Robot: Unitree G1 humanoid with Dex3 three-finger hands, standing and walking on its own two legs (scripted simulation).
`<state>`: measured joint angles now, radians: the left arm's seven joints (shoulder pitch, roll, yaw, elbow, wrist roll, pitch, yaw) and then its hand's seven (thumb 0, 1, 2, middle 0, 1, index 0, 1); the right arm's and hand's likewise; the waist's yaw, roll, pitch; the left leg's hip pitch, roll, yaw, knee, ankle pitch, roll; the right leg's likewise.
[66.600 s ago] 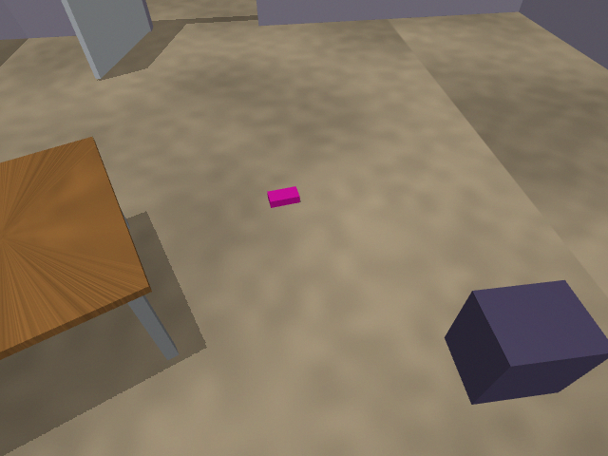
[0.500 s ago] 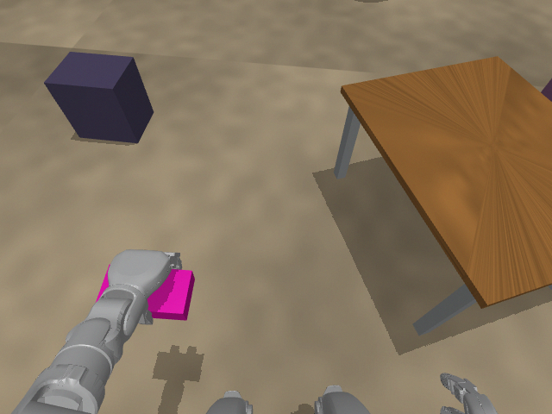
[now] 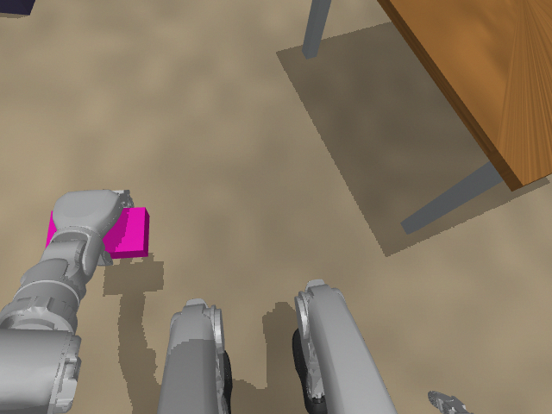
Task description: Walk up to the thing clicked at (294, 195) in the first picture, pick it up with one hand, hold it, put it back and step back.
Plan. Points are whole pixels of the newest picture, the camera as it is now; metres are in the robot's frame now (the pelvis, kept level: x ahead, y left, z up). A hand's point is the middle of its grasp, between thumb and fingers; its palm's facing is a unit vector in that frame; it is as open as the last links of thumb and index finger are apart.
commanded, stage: crouch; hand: left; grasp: from above
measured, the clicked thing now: (101, 234) +0.43 +0.25 -0.17
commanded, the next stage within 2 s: lower in 0.94 s
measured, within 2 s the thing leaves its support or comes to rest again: neither
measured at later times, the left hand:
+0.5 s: hand (120, 239) +0.45 +0.26 -0.27, palm faces -0.45 -0.01 -0.89, open 10.3 cm
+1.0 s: hand (129, 241) +0.46 +0.26 -0.34, palm faces -0.47 +0.00 -0.88, open 10.3 cm
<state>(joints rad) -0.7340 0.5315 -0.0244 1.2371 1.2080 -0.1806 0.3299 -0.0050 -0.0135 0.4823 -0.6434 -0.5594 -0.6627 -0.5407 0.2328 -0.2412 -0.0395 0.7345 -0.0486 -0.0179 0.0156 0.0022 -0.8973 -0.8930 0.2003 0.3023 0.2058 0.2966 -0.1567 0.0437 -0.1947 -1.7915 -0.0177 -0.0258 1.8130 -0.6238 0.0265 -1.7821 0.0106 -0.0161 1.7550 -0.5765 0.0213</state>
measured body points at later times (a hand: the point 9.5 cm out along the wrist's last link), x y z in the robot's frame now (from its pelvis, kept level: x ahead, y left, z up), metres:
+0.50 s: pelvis +0.00 +0.00 -0.10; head +0.24 +0.04 +0.28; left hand +0.47 +0.26 -0.22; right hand +0.07 -0.28 -0.22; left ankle +0.08 +0.10 -0.48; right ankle +0.09 -0.13 -0.48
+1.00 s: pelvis +0.00 -0.01 -0.16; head +0.24 +0.04 +0.21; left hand +0.48 +0.26 -0.28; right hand +0.02 -0.28 -0.27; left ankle +0.08 +0.10 -0.48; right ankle +0.09 -0.13 -0.48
